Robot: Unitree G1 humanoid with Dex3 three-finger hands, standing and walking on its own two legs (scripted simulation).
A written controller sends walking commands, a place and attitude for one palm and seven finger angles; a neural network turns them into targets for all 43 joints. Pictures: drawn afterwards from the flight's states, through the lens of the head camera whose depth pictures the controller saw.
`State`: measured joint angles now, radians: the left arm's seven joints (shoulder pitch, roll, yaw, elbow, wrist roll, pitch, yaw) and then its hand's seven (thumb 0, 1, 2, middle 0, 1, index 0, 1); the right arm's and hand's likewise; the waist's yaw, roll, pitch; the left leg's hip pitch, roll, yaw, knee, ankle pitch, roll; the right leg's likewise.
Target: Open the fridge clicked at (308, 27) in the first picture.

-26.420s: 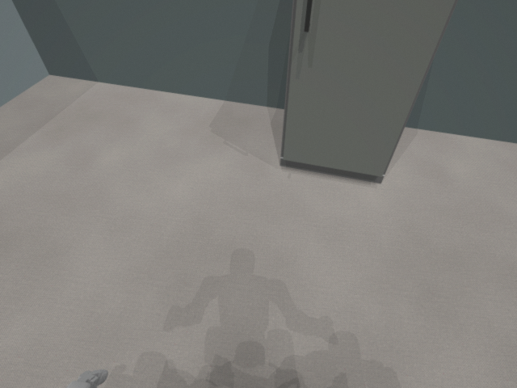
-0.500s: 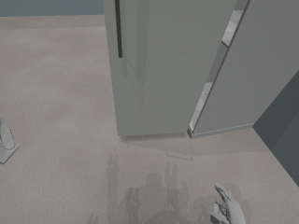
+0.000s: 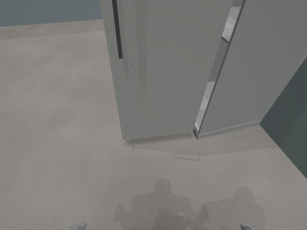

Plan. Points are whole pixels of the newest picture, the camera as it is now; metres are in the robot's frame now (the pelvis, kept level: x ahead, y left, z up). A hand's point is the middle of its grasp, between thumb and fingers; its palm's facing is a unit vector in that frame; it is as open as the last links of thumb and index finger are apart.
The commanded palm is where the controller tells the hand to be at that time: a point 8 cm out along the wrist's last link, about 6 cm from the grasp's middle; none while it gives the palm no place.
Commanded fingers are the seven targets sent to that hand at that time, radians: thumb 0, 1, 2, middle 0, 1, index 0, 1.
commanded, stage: let the arm hang, fingers relaxed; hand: left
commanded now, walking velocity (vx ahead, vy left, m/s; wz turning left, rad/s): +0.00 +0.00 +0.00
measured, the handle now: out of the picture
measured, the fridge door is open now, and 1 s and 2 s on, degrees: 82 82 82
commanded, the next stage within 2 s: look to check the result in 0.84 s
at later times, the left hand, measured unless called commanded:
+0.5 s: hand out of the picture +0.01 +0.27 -0.14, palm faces -0.02 -0.93 -0.36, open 7.4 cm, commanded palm none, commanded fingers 0.00 0.90 0.90 -0.20 -0.30 -0.20 -0.30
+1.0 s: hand out of the picture +0.10 +0.24 -0.15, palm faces -0.06 -0.95 -0.30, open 7.4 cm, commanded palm none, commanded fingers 0.00 0.90 0.90 -0.20 -0.30 -0.20 -0.30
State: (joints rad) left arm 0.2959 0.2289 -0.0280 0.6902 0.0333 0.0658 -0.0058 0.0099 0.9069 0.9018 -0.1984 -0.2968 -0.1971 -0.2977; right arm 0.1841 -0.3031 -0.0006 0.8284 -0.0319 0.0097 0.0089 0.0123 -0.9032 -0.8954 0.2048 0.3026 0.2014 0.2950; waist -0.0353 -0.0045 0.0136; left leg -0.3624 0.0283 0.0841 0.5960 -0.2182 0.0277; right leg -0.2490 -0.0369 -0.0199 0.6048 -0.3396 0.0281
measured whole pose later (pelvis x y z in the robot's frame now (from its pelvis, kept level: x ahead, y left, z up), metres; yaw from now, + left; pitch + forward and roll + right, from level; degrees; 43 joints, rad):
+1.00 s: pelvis +0.03 +0.00 +0.02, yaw +0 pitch -1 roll +0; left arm 0.12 0.33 0.00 1.11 0.02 -0.01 0.00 0.00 0.91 0.90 -0.20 -0.30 -0.20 -0.30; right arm 0.10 -0.34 -0.01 1.11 -0.02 -0.01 0.00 0.01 -0.90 -0.90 0.21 0.30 0.20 0.30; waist -0.01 -0.02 0.05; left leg -0.20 0.02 0.09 0.35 -0.14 0.02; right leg -0.08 -0.04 -0.02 0.32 -0.23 0.03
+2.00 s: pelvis +0.05 -0.03 +0.02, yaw -1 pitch -2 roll +0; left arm 0.13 0.32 0.00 1.12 0.02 -0.01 0.01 0.00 0.91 0.90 -0.20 -0.30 -0.20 -0.30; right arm 0.11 -0.32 -0.01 1.12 -0.02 0.00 -0.01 0.01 -0.90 -0.90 0.21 0.30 0.20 0.30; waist -0.01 -0.01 0.05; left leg -0.14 0.05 0.08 0.33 -0.16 -0.02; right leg -0.01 0.00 -0.02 0.28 -0.25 -0.01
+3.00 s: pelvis +0.04 -0.01 +0.02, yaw -1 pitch -2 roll +0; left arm 0.13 0.33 0.00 1.13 0.02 -0.01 0.01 0.00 0.91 0.90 -0.20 -0.30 -0.20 -0.30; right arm 0.11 -0.32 0.00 1.13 -0.02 0.00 0.00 0.01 -0.90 -0.90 0.21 0.30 0.20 0.30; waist -0.01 0.00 0.06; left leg -0.15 0.03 0.09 0.32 -0.14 0.00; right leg -0.02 -0.02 -0.02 0.27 -0.23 0.01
